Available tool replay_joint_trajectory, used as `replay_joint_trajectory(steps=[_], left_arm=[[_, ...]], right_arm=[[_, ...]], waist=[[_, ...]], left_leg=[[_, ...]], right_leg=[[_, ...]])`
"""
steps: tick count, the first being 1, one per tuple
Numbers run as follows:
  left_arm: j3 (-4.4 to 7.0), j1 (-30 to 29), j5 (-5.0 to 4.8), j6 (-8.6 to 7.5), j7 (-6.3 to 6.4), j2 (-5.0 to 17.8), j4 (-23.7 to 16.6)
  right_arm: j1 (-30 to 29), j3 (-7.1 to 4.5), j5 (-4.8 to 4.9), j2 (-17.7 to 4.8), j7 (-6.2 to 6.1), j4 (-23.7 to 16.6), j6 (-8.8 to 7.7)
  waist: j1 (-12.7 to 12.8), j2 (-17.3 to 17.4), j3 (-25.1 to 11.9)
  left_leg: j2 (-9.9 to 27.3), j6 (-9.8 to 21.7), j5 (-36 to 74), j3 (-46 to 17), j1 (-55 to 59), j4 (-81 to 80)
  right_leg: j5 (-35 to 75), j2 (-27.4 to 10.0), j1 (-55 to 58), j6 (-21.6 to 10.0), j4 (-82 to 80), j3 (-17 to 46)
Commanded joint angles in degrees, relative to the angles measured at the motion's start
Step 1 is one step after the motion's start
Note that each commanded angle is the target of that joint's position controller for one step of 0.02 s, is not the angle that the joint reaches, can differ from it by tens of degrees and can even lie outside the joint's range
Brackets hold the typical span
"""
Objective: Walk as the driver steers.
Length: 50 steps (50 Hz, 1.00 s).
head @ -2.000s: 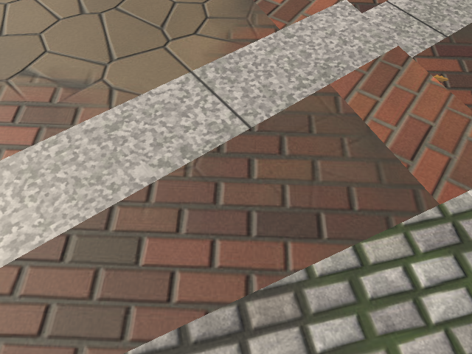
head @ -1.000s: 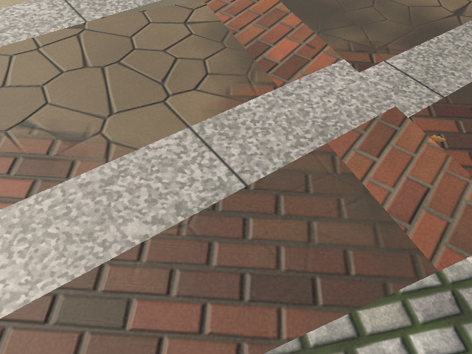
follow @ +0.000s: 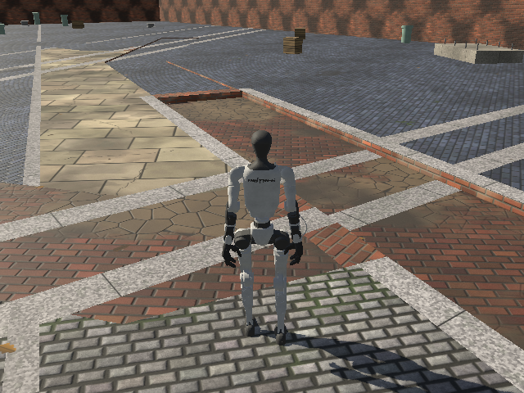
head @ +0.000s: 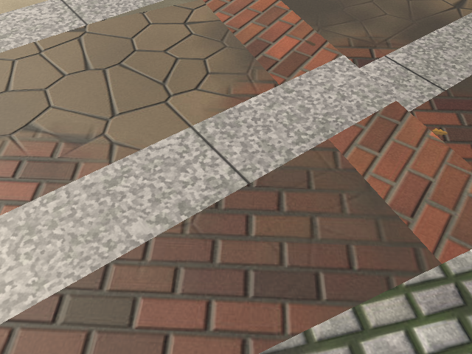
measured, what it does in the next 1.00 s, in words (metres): walks ahead: left foot, then right foot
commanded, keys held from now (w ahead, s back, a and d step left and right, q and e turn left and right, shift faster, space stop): w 0.72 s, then no key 0.28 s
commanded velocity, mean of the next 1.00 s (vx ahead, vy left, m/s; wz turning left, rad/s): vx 0.35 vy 0.00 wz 0.00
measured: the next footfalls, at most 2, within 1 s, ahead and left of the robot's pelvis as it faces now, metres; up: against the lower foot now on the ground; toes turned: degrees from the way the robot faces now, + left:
left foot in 0.50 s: +0.29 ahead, +0.10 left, +0.00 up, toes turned +3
right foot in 0.98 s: +0.56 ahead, -0.06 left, +0.00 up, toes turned -4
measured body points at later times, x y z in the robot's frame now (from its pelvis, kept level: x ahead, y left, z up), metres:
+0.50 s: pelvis +0.15 +0.02 -0.03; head +0.18 +0.03 +0.42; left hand +0.00 +0.24 -0.16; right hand +0.33 -0.23 -0.13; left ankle +0.25 +0.10 -0.74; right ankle -0.06 -0.11 -0.73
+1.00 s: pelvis +0.40 +0.01 -0.02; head +0.44 +0.00 +0.43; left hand +0.55 +0.23 -0.15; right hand +0.32 -0.20 -0.17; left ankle +0.26 +0.10 -0.73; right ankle +0.52 -0.06 -0.74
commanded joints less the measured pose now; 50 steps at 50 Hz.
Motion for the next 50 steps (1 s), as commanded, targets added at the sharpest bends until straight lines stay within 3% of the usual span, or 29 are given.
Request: replay_joint_trajectory(steps=[1,4,7,9,10,11,12,13,14,16,20,22,23,24,25,26,27,28,29,32,36,38,40,42,45,47,48,49,50], left_arm=[[0.93,6.5,0.49,0.09,-0.23,4.0,-0.7],[0.90,5.8,0.92,-0.51,-0.87,3.3,-2.8],[1.16,6.3,0.92,-2.03,-1.52,3.3,-4.1],[1.58,9.8,0.57,-2.94,-1.66,4.2,-3.8],[2.04,14.3,0.03,-3.35,-1.38,5.5,-2.7],[3.24,19.6,-0.27,-3.56,-0.95,9.0,-0.9],[4.08,20.0,0.07,-3.38,-0.70,10.9,-0.4],[4.02,20.1,0.53,-3.50,-0.64,9.7,-0.5],[3.96,19.7,0.87,-3.67,-0.66,9.0,-0.6],[3.83,16.3,1.05,-4.11,-0.71,8.6,-1.7],[3.93,9.3,0.26,-5.14,-1.22,9.7,-4.0],[4.04,8.5,-0.01,-5.57,-1.55,11.0,-4.1],[4.04,8.3,-0.10,-5.68,-1.60,11.5,-4.0],[3.98,8.8,-0.07,-5.69,-1.73,11.8,-4.0],[3.55,9.3,0.00,-5.70,-2.06,10.6,-4.6],[2.02,14.1,-1.14,-5.49,-2.49,2.7,-6.6],[3.46,10.1,-0.36,-5.32,-2.85,7.8,-7.6],[3.83,4.9,-0.12,-5.06,-3.09,8.7,-9.9],[3.77,1.6,0.40,-5.23,-3.38,8.5,-10.5],[4.04,3.7,1.29,-3.65,-4.16,6.6,-10.0],[4.38,-4.5,1.31,-2.29,-4.79,6.7,-13.2],[4.21,-9.7,1.13,-2.25,-4.81,6.3,-15.0],[3.53,-13.5,0.59,-2.51,-4.67,4.7,-16.1],[3.18,-15.6,0.15,-2.63,-4.39,4.3,-16.3],[3.39,-15.1,0.23,-2.95,-3.57,5.7,-15.8],[4.15,-9.4,0.59,-3.63,-2.84,7.5,-13.6],[4.51,-4.2,0.99,-4.40,-2.54,7.9,-11.7],[5.18,0.9,1.83,-5.28,-2.21,10.9,-10.2],[5.85,5.8,2.65,-5.41,-2.24,14.7,-9.8]], right_arm=[[4.4,-1.58,-0.06,-6.6,0.11,-0.8,0.42],[6.0,-2.13,-0.14,-6.4,0.75,-2.0,0.25],[5.6,-2.94,-0.25,-7.6,1.31,-3.3,-0.57],[0.6,-3.11,0.14,-7.4,1.75,-5.7,-1.19],[-4.9,-2.72,0.40,-5.8,2.01,-8.0,-1.80],[-9.9,-2.31,0.09,-4.0,2.36,-10.5,-2.76],[-12.3,-2.57,-1.48,-6.1,2.46,-12.3,-3.58],[-13.3,-2.96,-1.90,-7.0,2.58,-12.9,-4.19],[-12.9,-3.11,-1.70,-6.9,2.91,-13.0,-4.55],[-13.0,-3.32,-1.08,-6.9,3.86,-14.2,-4.58],[-16.1,-2.59,-1.02,-4.9,4.89,-17.7,-3.41],[-10.4,-3.35,-0.71,-6.3,4.08,-16.4,-2.86],[-4.2,-4.25,-0.55,-8.0,3.43,-14.3,-2.84],[3.2,-5.29,-0.63,-10.0,2.83,-11.7,-3.03],[10.7,-6.39,-1.76,-13.7,2.25,-9.9,-3.59],[14.2,-7.09,-2.93,-19.4,2.42,-10.2,-3.87],[9.7,-6.77,-0.97,-18.2,2.90,-10.3,-3.38],[1.9,-5.88,-0.73,-15.6,2.95,-11.7,-3.59],[-1.6,-4.91,-0.62,-12.3,3.31,-12.4,-4.34],[-1.2,-3.25,-0.82,-8.4,2.84,-10.7,-5.62],[4.4,-2.94,-0.52,-9.4,2.24,-8.8,-6.35],[5.9,-2.38,-0.47,-8.7,2.17,-8.5,-6.36],[6.7,-1.86,-0.34,-8.1,2.16,-8.2,-6.33],[9.0,-1.53,-0.22,-8.1,1.95,-7.2,-6.15],[9.7,-1.36,-0.59,-8.5,1.41,-6.4,-5.73],[8.3,-1.54,-0.71,-9.2,0.90,-6.4,-5.56],[7.4,-1.66,-0.20,-9.6,0.84,-6.3,-5.33],[8.9,-1.41,0.33,-8.9,0.72,-6.7,-5.41],[16.2,-0.31,2.28,-3.9,0.36,-6.7,-4.89]], waist=[[0.2,1.9,5.8],[-0.4,2.0,10.3],[0.1,3.1,7.2],[2.8,0.6,6.8],[5.7,-3.8,7.8],[7.9,-10.5,9.5],[7.8,-10.4,13.5],[7.5,-6.4,13.5],[6.6,-4.6,12.4],[4.1,-4.6,10.1],[1.0,-6.4,9.1],[-1.8,-6.8,6.2],[-4.8,-5.3,2.9],[-7.8,-3.5,-1.6],[-10.5,-0.1,-5.8],[-7.3,13.5,-13.5],[-6.2,8.6,-11.2],[-2.7,5.7,-2.4],[-2.2,1.5,1.3],[2.4,2.9,1.9],[2.3,3.1,4.1],[1.8,2.5,5.6],[1.3,3.5,5.0],[-0.1,5.1,3.2],[0.0,6.5,1.9],[2.4,6.4,0.0],[5.1,4.5,-1.7],[5.7,1.8,-5.8],[4.2,-7.2,-15.3]], left_leg=[[6.6,2.9,-23.4,-10.0,-1.6,-4.7],[9.9,6.1,-33.9,-16.4,-5.1,-5.0],[12.4,7.8,-31.6,-21.5,-4.4,-6.7],[9.8,6.6,-27.7,-18.0,-11.1,-3.1],[5.1,4.4,-22.3,-10.8,-20.0,4.4],[-0.1,2.0,-14.7,-1.1,-30.0,16.8],[2.1,1.4,-16.0,2.3,-37.3,22.1],[4.1,0.9,-16.4,1.1,-40.2,26.4],[5.1,0.5,-15.8,0.6,-41.5,29.4],[6.0,0.1,-13.2,0.4,-39.6,31.1],[3.3,0.7,-3.7,4.0,-20.3,19.5],[0.1,2.0,-1.0,6.3,-5.7,15.9],[-1.0,2.9,0.3,6.5,1.8,13.1],[-1.4,3.6,-0.1,6.4,11.0,9.9],[7.0,5.2,-7.8,-3.3,22.0,6.8],[26.4,11.7,-19.9,-35.0,27.9,-4.1],[26.5,13.4,-24.2,-47.0,21.3,-12.1],[25.6,12.4,-24.8,-38.0,14.1,-11.5],[22.9,11.2,-16.3,-30.5,7.1,-12.3],[17.3,8.6,-0.8,-17.4,-0.5,-13.9],[15.8,9.2,7.0,-11.2,1.5,-16.6],[14.9,8.8,21.2,-7.3,2.4,-15.6],[12.7,7.1,34.7,-2.3,1.6,-12.6],[11.9,5.4,39.9,-0.6,3.3,-10.0],[13.2,4.8,43.7,-1.4,7.6,-5.1],[13.4,4.0,47.5,-2.6,10.2,2.2],[11.9,2.9,44.3,-1.7,10.3,9.6],[9.7,1.3,30.8,-1.0,4.9,18.5],[3.6,-0.7,-5.9,2.2,-5.7,36.5]], right_leg=[[-14.4,-1.4,-10.6,-4.2,-1.2,2.4],[-19.6,-1.6,-16.7,-6.2,1.9,4.4],[-12.9,-1.0,-14.2,-6.7,3.3,4.6],[-13.5,-2.5,-6.2,-8.4,-1.8,8.6],[-16.6,-6.0,2.2,-10.1,-8.4,14.9],[-18.3,-13.2,10.5,-12.5,-15.7,25.5],[-9.9,-18.9,12.3,-14.3,-15.7,29.2],[-1.2,-19.5,14.0,-14.9,-14.4,28.0],[5.1,-18.8,15.8,-14.7,-13.6,25.5],[12.3,-16.3,14.5,-13.0,-13.9,19.7],[21.5,-10.7,-1.1,-9.5,-14.5,9.1],[38.2,-10.8,-5.7,-8.3,-8.6,6.4],[46.8,-9.9,-5.4,-7.0,-0.2,4.0],[48.2,-7.8,-7.1,-5.8,11.0,1.9],[35.4,-5.0,-16.4,-5.0,26.4,0.4],[-7.5,3.4,-27.1,-3.1,49.6,-1.9],[-7.6,2.9,-31.1,-4.7,55.9,4.7],[-2.4,-1.0,-34.4,-5.5,56.2,3.8],[1.6,-3.2,-33.1,-5.8,52.9,3.5],[2.5,-5.3,-25.9,-4.8,45.3,2.6],[7.4,-5.9,-32.0,-2.9,37.5,-0.3],[10.6,-5.3,-33.3,-1.8,30.7,-2.1],[14.7,-3.2,-28.5,-1.6,21.8,-4.5],[18.5,-0.9,-24.3,-1.9,16.5,-6.2],[17.8,0.6,-20.8,-3.3,12.5,-5.4],[15.6,2.4,-15.1,-4.8,8.1,-4.9],[21.2,2.6,-9.4,-5.4,1.1,-5.1],[39.8,-3.8,0.9,-6.4,1.4,-0.2],[70.0,-21.0,15.5,-14.8,7.0,14.9]])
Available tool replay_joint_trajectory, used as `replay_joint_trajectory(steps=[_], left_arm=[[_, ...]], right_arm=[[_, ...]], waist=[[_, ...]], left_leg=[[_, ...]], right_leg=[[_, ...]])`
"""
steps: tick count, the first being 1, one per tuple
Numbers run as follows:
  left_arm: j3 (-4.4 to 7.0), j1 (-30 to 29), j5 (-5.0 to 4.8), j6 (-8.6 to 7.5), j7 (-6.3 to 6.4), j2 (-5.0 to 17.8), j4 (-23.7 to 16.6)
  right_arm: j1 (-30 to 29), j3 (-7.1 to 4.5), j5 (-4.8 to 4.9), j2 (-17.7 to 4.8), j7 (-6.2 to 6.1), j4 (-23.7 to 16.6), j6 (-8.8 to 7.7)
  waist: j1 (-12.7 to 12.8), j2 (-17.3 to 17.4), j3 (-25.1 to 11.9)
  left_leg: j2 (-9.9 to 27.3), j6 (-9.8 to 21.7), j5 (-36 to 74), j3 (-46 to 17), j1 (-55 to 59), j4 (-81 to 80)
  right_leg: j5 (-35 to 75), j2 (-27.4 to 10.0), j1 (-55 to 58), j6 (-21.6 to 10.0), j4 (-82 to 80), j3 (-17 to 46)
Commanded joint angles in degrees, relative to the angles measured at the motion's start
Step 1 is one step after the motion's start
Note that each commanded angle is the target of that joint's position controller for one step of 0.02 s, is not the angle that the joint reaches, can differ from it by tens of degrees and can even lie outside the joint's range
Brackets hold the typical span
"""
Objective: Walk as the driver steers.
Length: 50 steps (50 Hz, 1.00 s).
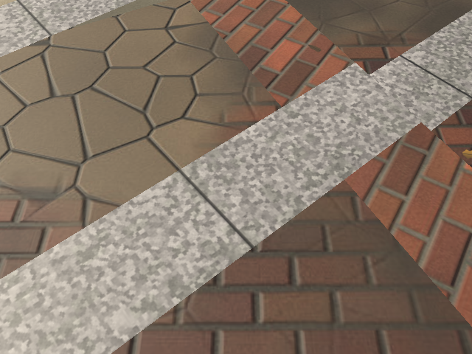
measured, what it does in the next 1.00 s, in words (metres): walks ahead: left foot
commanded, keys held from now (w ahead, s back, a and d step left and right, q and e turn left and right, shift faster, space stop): no key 0.72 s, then w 0.28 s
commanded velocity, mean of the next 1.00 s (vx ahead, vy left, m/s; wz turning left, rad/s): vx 0.10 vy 0.00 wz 0.00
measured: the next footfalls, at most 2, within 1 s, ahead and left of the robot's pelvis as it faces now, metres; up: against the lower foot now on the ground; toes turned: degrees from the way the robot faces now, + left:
left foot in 0.32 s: +0.09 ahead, +0.12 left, +0.00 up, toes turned +2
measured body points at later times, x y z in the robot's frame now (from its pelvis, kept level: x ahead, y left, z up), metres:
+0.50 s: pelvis +0.06 +0.01 +0.02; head +0.06 +0.01 +0.47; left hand +0.07 +0.23 -0.14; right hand +0.05 -0.20 -0.14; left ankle +0.05 +0.12 -0.72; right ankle +0.12 -0.07 -0.72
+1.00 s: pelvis +0.13 +0.00 +0.01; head +0.13 -0.02 +0.46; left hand +0.16 +0.23 -0.13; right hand +0.04 -0.22 -0.15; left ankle +0.05 +0.12 -0.72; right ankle +0.15 -0.09 -0.71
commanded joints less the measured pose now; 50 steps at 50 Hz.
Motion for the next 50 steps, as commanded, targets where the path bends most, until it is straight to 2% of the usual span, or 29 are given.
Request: replay_joint_trajectory(steps=[1,2,3,4,5,7,10,13,15,16,17,18,19,21,22,25,36,37,38,40,41,43,44,46,49,50], left_arm=[[2.45,21.3,-1.64,-0.04,0.27,10.4,3.4],[1.88,16.0,-2.67,0.57,0.13,8.5,2.2],[0.99,11.3,-2.43,0.90,0.40,5.9,1.6],[0.22,9.1,-2.01,1.06,0.89,4.1,1.4],[-0.08,8.0,-1.84,1.24,1.44,3.6,1.6],[-0.16,9.1,-1.02,1.25,1.56,4.4,2.6],[0.01,10.5,-0.91,1.47,1.39,6.1,3.3],[0.23,10.2,-1.34,2.73,1.32,6.7,3.8],[0.30,9.8,-2.00,3.67,1.36,6.6,4.0],[0.30,10.9,-2.04,3.98,1.38,6.2,4.5],[0.37,11.8,-2.06,4.19,1.32,5.7,4.7],[0.31,13.3,-2.69,4.54,1.17,4.2,4.8],[0.06,13.8,-2.33,4.56,1.07,3.7,5.6],[-0.14,15.8,-1.78,4.33,0.98,3.2,6.8],[0.02,15.9,-1.62,4.20,0.98,4.0,7.3],[-0.31,15.5,-1.76,3.84,1.18,3.6,8.1],[-0.95,16.6,-1.86,3.78,1.79,2.5,10.6],[-0.98,17.0,-1.83,3.84,1.78,2.4,10.9],[-0.78,16.9,-1.80,3.98,1.74,2.8,10.8],[-0.21,16.4,-1.51,4.33,1.40,3.5,10.0],[-0.30,15.4,-1.14,4.28,1.05,2.6,9.2],[-0.51,11.2,-0.53,3.69,0.26,1.0,6.5],[-0.40,9.8,-0.08,3.16,-0.08,1.3,5.4],[0.35,8.7,-0.40,2.01,-0.62,3.1,3.6],[0.94,9.5,-1.31,0.73,-1.26,3.0,2.5],[1.03,12.9,-1.56,0.54,-1.33,2.2,3.4]], right_arm=[[12.8,-0.80,2.33,-3.4,-0.80,0.2,1.22],[8.9,-1.36,0.10,-4.9,-0.77,-0.1,2.22],[3.8,-1.36,-1.48,-4.1,-0.45,-1.1,2.57],[1.3,-1.36,-1.97,-3.2,-0.16,-1.4,3.03],[1.1,-1.28,-2.19,-2.6,0.05,-1.3,3.69],[3.3,-0.88,-1.90,-1.1,-0.07,0.3,4.91],[0.8,-0.64,-1.40,-1.3,-0.90,0.5,6.19],[-1.5,-0.52,-1.25,-2.0,-0.93,0.6,6.53],[-0.6,-0.26,-1.55,-1.7,-0.83,1.4,6.16],[-0.6,-0.10,-1.89,-2.1,-0.83,1.3,5.74],[-0.2,-0.04,-2.25,-3.2,-0.96,1.1,5.10],[-2.6,-0.18,-1.11,-4.4,-1.04,1.2,4.72],[-4.0,0.30,-0.80,-2.6,-1.00,1.0,4.05],[-5.4,0.28,-0.42,-2.9,-1.09,0.8,3.11],[-5.1,0.28,-0.34,-2.9,-1.23,0.8,2.91],[-2.8,0.30,-0.50,-2.3,-1.21,1.4,2.97],[-0.7,0.53,-0.57,-1.7,-1.29,2.3,3.08],[0.2,0.51,-0.67,-1.6,-1.27,2.6,3.11],[0.8,0.16,-0.81,-2.3,-1.23,2.8,3.24],[1.4,-0.80,-0.97,-4.3,-1.02,2.2,3.72],[2.5,-1.28,-0.97,-5.1,-0.88,2.1,3.83],[6.0,-2.27,-0.72,-7.1,-0.92,2.8,3.79],[5.6,-2.62,-0.95,-7.4,-0.93,2.7,3.51],[4.7,-2.97,-1.54,-7.4,-0.72,2.4,2.67],[2.1,-3.30,-1.17,-7.6,-0.45,1.6,1.53],[0.1,-3.40,-0.81,-7.8,-0.35,1.2,1.38]], waist=[[5.2,-8.3,-25.6],[3.7,-4.0,-19.0],[3.1,-2.8,-11.7],[1.9,-2.0,-7.5],[0.4,-3.1,-5.9],[-0.5,-3.3,-7.3],[0.4,-4.4,-7.7],[0.8,-5.8,-5.7],[0.2,-4.1,-3.4],[0.4,-2.5,-1.7],[1.2,-0.9,-0.4],[3.6,6.1,2.4],[4.1,6.8,2.0],[5.2,5.4,0.0],[5.1,3.8,-0.2],[4.0,1.4,-0.4],[3.3,0.6,-0.5],[3.1,0.7,-1.5],[2.9,1.1,-1.0],[2.4,3.4,1.8],[1.5,5.2,4.2],[-0.2,9.0,8.1],[-0.3,9.0,8.9],[0.4,7.2,7.8],[2.4,6.3,5.3],[4.6,5.8,4.5]], left_leg=[[-0.9,-0.3,-10.9,-4.5,-16.7,34.3],[1.3,-0.6,-9.4,-6.8,-18.2,35.9],[2.4,-0.8,-7.1,-6.8,-20.0,34.2],[4.1,-1.2,-4.4,-7.3,-18.7,29.9],[4.9,-1.7,-2.6,-6.8,-15.6,25.5],[3.8,-2.1,-0.9,-4.8,-11.0,19.4],[3.6,-2.3,-0.3,-3.8,-10.1,10.7],[3.5,-1.8,5.1,-2.8,-7.7,3.9],[3.7,-1.0,10.1,-2.4,-3.5,-3.5],[5.5,-0.5,11.4,-4.8,-2.9,-7.9],[8.7,0.1,9.6,-8.5,-3.9,-11.9],[9.5,0.9,3.7,-11.1,-13.0,-14.3],[10.1,0.5,1.5,-12.1,-17.7,-17.5],[9.6,-0.5,3.9,-11.2,-18.9,-18.8],[9.1,-0.6,5.9,-10.5,-17.6,-18.1],[8.5,-0.1,10.0,-9.4,-13.4,-16.3],[8.5,0.3,14.1,-8.6,-10.8,-15.5],[8.1,0.6,10.1,-8.5,-10.3,-15.9],[7.4,1.1,4.3,-8.5,-10.8,-15.9],[7.9,3.6,-11.5,-11.3,-12.8,-16.8],[10.2,5.4,-17.0,-15.1,-12.5,-19.1],[17.8,9.3,-23.1,-24.6,-10.0,-25.8],[20.4,10.8,-20.2,-26.8,-9.0,-26.9],[21.0,11.3,-11.8,-26.0,-5.0,-26.1],[17.4,9.2,-1.3,-18.5,-5.6,-22.6],[15.5,8.1,0.9,-15.2,-10.0,-20.1]], right_leg=[[55.5,-26.4,35.8,-16.2,-1.9,28.2],[41.7,-23.8,27.5,-15.2,-5.8,24.4],[30.5,-20.9,20.2,-13.0,-9.4,21.2],[25.2,-18.2,14.3,-10.4,-12.3,17.5],[22.2,-15.7,9.7,-8.5,-13.8,14.0],[19.3,-13.1,7.8,-6.5,-13.9,10.8],[4.0,-12.7,8.0,-6.0,-15.6,11.7],[-17.7,-11.9,4.5,-4.4,-18.4,13.2],[-27.0,-11.2,0.4,-1.8,-19.1,13.6],[-29.5,-10.5,-0.9,0.3,-19.2,13.7],[-27.6,-9.2,-0.6,2.0,-17.3,13.0],[-20.8,-5.2,4.3,2.9,-15.8,8.9],[-14.0,-4.7,11.6,3.0,-12.3,7.9],[-9.0,-5.2,17.5,2.8,-10.5,7.8],[-8.7,-5.5,17.3,2.6,-10.7,8.2],[-9.3,-6.1,14.5,2.5,-11.6,8.6],[-5.8,-6.4,14.7,2.7,-11.0,8.4],[-9.4,-5.8,14.9,2.6,-10.8,8.1],[-14.6,-4.7,14.0,2.3,-9.6,7.4],[-27.9,-2.0,8.6,1.2,-5.3,5.4],[-29.2,-0.8,4.6,1.3,-1.9,3.9],[-23.8,0.3,-4.1,1.7,7.9,0.0],[-21.4,-1.7,-6.5,1.5,11.5,0.8],[-22.5,-3.6,-9.8,1.2,14.1,2.6],[-19.5,-2.7,-2.0,1.2,6.9,0.9],[-16.1,-1.1,6.2,1.2,2.2,-1.0]])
